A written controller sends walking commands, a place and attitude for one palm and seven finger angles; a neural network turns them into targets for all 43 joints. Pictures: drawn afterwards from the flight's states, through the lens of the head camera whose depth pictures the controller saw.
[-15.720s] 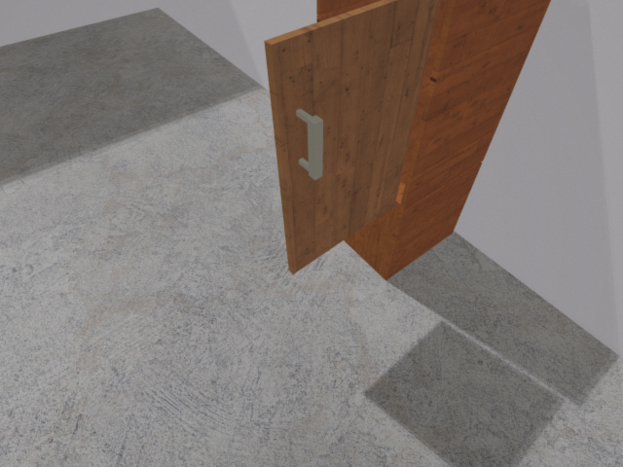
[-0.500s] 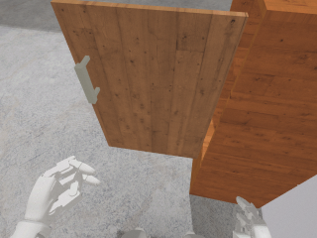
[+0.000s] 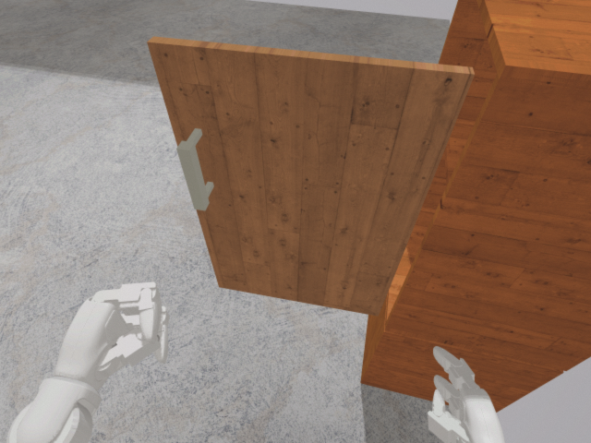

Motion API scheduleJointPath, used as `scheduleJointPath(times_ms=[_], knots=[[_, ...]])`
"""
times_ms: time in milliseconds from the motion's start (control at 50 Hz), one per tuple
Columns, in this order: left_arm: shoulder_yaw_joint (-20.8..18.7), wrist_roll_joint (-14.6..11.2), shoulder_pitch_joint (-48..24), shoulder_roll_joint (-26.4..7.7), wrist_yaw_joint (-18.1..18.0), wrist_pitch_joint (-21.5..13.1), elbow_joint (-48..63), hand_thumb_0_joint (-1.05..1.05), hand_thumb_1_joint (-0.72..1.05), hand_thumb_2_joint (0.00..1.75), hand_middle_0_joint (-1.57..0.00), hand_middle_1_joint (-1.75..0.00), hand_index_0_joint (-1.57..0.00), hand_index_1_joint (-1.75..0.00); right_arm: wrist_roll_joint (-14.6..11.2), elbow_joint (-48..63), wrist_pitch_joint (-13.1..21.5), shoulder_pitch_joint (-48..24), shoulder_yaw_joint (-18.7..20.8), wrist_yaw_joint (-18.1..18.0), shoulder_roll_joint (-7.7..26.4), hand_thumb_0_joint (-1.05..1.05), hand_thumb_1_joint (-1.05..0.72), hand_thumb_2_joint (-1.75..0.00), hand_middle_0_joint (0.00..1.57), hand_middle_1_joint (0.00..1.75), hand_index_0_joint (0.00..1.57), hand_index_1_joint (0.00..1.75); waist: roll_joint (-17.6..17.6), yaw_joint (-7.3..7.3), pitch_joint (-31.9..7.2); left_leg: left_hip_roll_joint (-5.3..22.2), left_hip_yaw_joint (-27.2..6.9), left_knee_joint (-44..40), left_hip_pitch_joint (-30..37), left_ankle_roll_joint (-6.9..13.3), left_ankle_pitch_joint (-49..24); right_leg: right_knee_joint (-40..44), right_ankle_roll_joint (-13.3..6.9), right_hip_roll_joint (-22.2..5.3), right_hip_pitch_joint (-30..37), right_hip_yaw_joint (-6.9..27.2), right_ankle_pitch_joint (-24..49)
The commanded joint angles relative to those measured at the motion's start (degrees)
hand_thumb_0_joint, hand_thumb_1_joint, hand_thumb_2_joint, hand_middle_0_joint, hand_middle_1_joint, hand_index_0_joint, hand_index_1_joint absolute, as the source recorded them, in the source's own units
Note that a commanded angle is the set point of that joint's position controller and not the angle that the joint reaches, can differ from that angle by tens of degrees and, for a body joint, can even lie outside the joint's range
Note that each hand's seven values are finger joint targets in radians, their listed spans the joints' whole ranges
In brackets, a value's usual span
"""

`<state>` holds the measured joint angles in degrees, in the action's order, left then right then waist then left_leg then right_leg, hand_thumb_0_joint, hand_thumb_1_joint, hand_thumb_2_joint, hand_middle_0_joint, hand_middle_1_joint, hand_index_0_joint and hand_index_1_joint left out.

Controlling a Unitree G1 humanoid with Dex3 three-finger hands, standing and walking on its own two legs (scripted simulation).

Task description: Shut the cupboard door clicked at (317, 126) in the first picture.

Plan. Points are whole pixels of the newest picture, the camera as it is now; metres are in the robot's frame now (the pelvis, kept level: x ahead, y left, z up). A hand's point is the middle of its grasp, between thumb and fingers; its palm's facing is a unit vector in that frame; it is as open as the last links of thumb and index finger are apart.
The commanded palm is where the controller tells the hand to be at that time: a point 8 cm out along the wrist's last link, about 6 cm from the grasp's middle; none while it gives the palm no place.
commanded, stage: raise the hand and make a fist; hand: left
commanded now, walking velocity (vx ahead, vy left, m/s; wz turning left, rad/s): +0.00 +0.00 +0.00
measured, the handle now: (198, 170) +0.48 +0.20 +0.10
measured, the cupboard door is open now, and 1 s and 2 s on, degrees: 92 92 92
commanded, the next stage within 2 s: bring the fist close to the handle in 0.54 s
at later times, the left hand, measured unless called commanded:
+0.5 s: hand (159, 326) +0.22 +0.17 +0.11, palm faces -0.09 -0.99 -0.07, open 3.1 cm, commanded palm +0.20 +0.23 +0.11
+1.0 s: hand (178, 281) +0.28 +0.17 +0.11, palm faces -0.11 -0.99 -0.06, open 3.1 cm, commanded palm +0.26 +0.22 +0.11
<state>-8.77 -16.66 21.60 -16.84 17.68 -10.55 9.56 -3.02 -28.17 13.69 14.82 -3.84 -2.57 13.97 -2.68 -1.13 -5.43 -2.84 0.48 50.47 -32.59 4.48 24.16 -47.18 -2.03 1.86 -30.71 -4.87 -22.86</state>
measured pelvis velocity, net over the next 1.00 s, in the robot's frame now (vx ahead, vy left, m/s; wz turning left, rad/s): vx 0.00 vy -0.02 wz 0.00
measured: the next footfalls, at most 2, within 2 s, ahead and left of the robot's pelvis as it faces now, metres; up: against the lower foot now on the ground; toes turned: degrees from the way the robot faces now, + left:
none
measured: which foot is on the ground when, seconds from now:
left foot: down 0.00-1.00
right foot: down 0.00-1.00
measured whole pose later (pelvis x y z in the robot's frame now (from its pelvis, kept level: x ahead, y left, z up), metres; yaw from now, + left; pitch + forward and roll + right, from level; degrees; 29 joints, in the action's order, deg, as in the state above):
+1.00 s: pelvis +0.00 -0.02 +0.01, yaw +0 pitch +5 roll -1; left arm -11.9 -17.7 4.3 -18.2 20.8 -7.8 -6.6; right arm -3.7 -33.7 14.1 14.9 -3.1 -4.0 15.9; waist -2.7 -0.1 -4.0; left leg -2.4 0.3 44.3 -27.7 2.9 21.5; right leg -42.5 -3.5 2.5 -26.6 -4.7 -21.0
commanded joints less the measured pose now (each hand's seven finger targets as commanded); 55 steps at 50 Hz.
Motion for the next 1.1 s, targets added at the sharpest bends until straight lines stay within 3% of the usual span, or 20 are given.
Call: scheduleJointPath(times_ms=[0,100,220,320,360,380,620,660,720,760,780,800,860,880,920,940,1020,1040,1060,1080], knots=[[-5.8,-2.08,-8.13,-8.12,0.3,-2.28,11.53,0.0,0.9,0.9,-1.3,-1.5,-1.3,-1.5,-0.44,8.04,3.76,-3.45,3.67,-0.56,7.91,0.0,-0.9,-0.9,0.2,0.3,0.2,0.3,-1.43,0.66,-6.08,3.3,-6.75,-12.48,6.5,-3.68,-9.81,7.24,-0.13,-0.34,4.27,1.52,8.42],[-6.78,-2.78,-10.51,-8.88,1.35,-1.11,10.87,0.0,0.9,0.9,-1.3,-1.5,-1.3,-1.5,-0.59,6.88,4.66,-3.82,3.71,-0.71,8.11,0.0,-0.9,-0.9,0.2,0.3,0.2,0.3,-0.75,0.66,-7.12,3.04,-6.03,-13.11,8.29,-3.18,-11.66,9.13,0.08,-0.71,6.89,2.1,10.25],[-6.58,-3.12,-8.91,-7.65,2.35,0.35,7.4,0.0,0.9,0.9,-1.3,-1.5,-1.3,-1.5,-0.64,6.3,5.19,-4.1,3.91,-0.58,8.25,0.0,-0.9,-0.9,0.2,0.3,0.2,0.3,1.2,0.28,-4.39,2.72,-5.3,-13.64,7.31,-2.99,-11.72,10.54,0.26,-1.05,7.5,2.57,10.53],[-7.66,-2.8,-10.03,-8.9,1.48,-1.29,10.0,0.0,0.9,0.9,-1.3,-1.5,-1.3,-1.5,-0.45,6.5,5.5,-4.16,4.19,-0.49,8.19,0.0,-0.9,-0.9,0.2,0.3,0.2,0.3,0.98,0.19,-6.76,2.47,-4.83,-13.28,8.1,-2.74,-12.18,10.44,0.34,-1.22,8.41,3.21,10.5],[-8.46,-2.55,-10.24,-10.0,0.69,-1.83,9.76,0.0,0.9,0.9,-1.3,-1.5,-1.3,-1.5,-0.28,6.03,5.5,-4.15,4.1,-0.49,8.37,0.0,-0.9,-0.9,0.2,0.3,0.2,0.3,0.48,0.09,-5.43,2.47,-4.71,-12.95,7.27,-2.65,-12.03,10.57,0.16,-1.23,8.44,3.66,10.29],[-7.45,-2.61,-10.09,-8.47,0.72,-2.21,9.91,0.0,0.9,0.9,-1.3,-1.5,-1.3,-1.5,-0.37,6.11,5.57,-4.23,4.15,-0.38,8.03,0.0,-0.9,-0.9,0.2,0.3,0.2,0.3,0.17,0.23,-5.86,2.42,-4.6,-13.23,7.71,-2.69,-11.65,10.55,0.24,-1.3,8.33,3.45,9.87],[-7.04,-2.38,-10.51,-8.86,1.23,-2.31,8.94,0.0,0.9,0.9,-1.3,-1.5,-1.3,-1.5,-0.62,5.93,5.72,-4.42,4.21,-0.74,8.2,0.0,-0.9,-0.9,0.2,0.3,0.2,0.3,0.87,0.89,-5.54,2.2,-4.09,-12.48,7.05,-2.11,-9.74,11.97,0.79,-1.82,8.16,4.89,7.51],[-8.78,-2.48,-14.53,-11.06,0.9,-2.22,6.7,0.0,0.9,0.9,-1.3,-1.5,-1.3,-1.5,-0.41,4.76,5.24,-4.13,3.97,-1.14,8.72,0.0,-0.9,-0.9,0.2,0.3,0.2,0.3,2.21,1.45,-3.6,2.28,-4.37,-11.96,5.7,-2.1,-9.15,12.45,0.79,-1.86,7.87,5.69,6.39],[-7.53,-2.83,-19.08,-9.82,1.51,-2.64,5.01,0.0,0.9,0.9,-1.3,-1.5,-1.3,-1.5,-0.62,4.56,5.11,-4.37,4.01,-1.54,8.58,0.0,-0.9,-0.9,0.2,0.3,0.2,0.3,0.92,1.8,-4.86,2.13,-4.06,-12.02,6.54,-2.04,-8.43,12.57,0.95,-2.04,7.42,5.7,5.52],[-8.88,-2.86,-21.08,-11.69,1.9,-2.41,2.43,0.0,0.9,0.9,-1.3,-1.5,-1.3,-1.5,-0.62,3.97,4.76,-4.11,3.97,-1.8,8.98,0.0,-0.9,-0.9,0.2,0.3,0.2,0.3,2.21,1.67,-5.39,2.26,-4.21,-11.83,6.33,-2.0,-9.63,12.5,0.88,-1.98,8.6,6.09,6.78],[-6.8,-2.71,-22.28,-9.83,2.48,-2.2,1.94,0.0,0.9,0.9,-1.3,-1.5,-1.3,-1.5,-0.75,4.05,4.75,-4.38,3.94,-1.79,8.75,0.0,-0.9,-0.9,0.2,0.3,0.2,0.3,0.3,1.84,-5.81,2.09,-3.9,-11.95,6.88,-1.97,-10.02,12.28,0.84,-2.12,8.52,5.95,7.66],[-6.81,-2.71,-23.92,-9.97,2.66,-1.89,0.84,0.0,0.9,0.9,-1.3,-1.5,-1.3,-1.5,-0.8,3.85,4.69,-4.11,3.94,-1.9,8.77,0.0,-0.9,-0.9,0.2,0.3,0.2,0.3,0.79,1.96,-6.41,2.17,-4.01,-11.99,7.24,-1.98,-10.63,12.21,0.91,-2.19,8.67,5.82,8.83],[-7.7,-2.42,-27.12,-11.74,2.91,-0.99,-2.82,0.0,0.9,0.9,-1.3,-1.5,-1.3,-1.5,-0.87,3.28,4.22,-3.81,3.9,-2.12,9.2,0.0,-0.9,-0.9,0.2,0.3,0.2,0.3,1.61,1.87,-6.33,2.21,-4.06,-11.92,6.93,-1.95,-11.61,12.29,0.93,-2.31,9.4,6.27,10.07],[-7.16,-2.51,-27.32,-10.68,3.03,-0.8,-3.5,0.0,0.9,0.9,-1.3,-1.5,-1.3,-1.5,-0.9,3.5,4.15,-3.9,3.96,-2.01,8.86,0.0,-0.9,-0.9,0.2,0.3,0.2,0.3,1.44,1.52,-7.07,2.15,-3.87,-12.28,7.4,-1.96,-12.18,12.07,0.9,-2.35,9.62,5.98,10.97],[-8.55,-2.53,-27.58,-11.9,2.93,-0.71,-4.52,0.0,0.9,0.9,-1.3,-1.5,-1.3,-1.5,-0.9,3.59,3.91,-3.64,4.2,-1.87,9.03,0.0,-0.9,-0.9,0.2,0.3,0.2,0.3,2.07,1.12,-9.33,2.14,-3.61,-12.45,7.91,-2.05,-13.42,11.66,1.0,-2.32,10.73,5.65,12.78],[-8.35,-2.53,-27.78,-11.47,2.82,-0.81,-4.43,0.0,0.9,0.9,-1.3,-1.5,-1.3,-1.5,-0.9,3.76,3.84,-3.83,4.17,-1.76,8.86,0.0,-0.9,-0.9,0.2,0.3,0.2,0.3,0.72,0.86,-9.62,2.02,-3.36,-12.58,8.31,-2.11,-14.48,11.36,0.91,-2.4,11.05,5.51,14.26],[-10.04,-2.01,-31.26,-13.31,2.04,-0.88,-8.38,0.0,0.9,0.9,-1.3,-1.5,-1.3,-1.5,-0.84,3.31,2.84,-3.49,4.13,-1.43,9.11,0.0,-0.9,-0.9,0.2,0.3,0.2,0.3,2.19,1.03,-7.94,2.12,-3.04,-12.89,6.81,-2.23,-14.14,11.48,0.92,-2.41,10.85,5.61,14.03],[-9.11,-1.91,-32.74,-12.31,1.95,-1.15,-8.18,0.0,0.9,0.9,-1.3,-1.5,-1.3,-1.5,-0.82,3.48,2.79,-3.72,4.18,-1.34,8.97,0.0,-0.9,-0.9,0.2,0.3,0.2,0.3,1.61,1.17,-8.57,2.1,-3.01,-13.06,7.44,-2.22,-14.2,11.3,0.92,-2.41,10.55,5.39,14.09],[-11.43,-2.06,-32.54,-14.66,1.67,-1.03,-9.36,0.0,0.9,0.9,-1.3,-1.5,-1.3,-1.5,-0.77,3.41,2.51,-3.58,4.28,-1.39,9.3,0.0,-0.9,-0.9,0.2,0.3,0.2,0.3,2.54,0.76,-8.42,2.2,-2.99,-12.62,6.64,-2.2,-14.21,11.61,0.99,-2.54,11.53,6.39,13.93],[-9.65,-1.66,-35.21,-13.31,1.91,-1.21,-10.09,0.0,0.9,0.9,-1.3,-1.5,-1.3,-1.5,-0.85,3.16,2.23,-3.48,4.17,-1.34,9.22,0.0,-0.9,-0.9,0.2,0.3,0.2,0.3,2.71,1.73,-8.5,2.17,-2.74,-12.88,7.19,-2.05,-14.46,11.54,1.03,-2.46,10.95,5.9,14.43]])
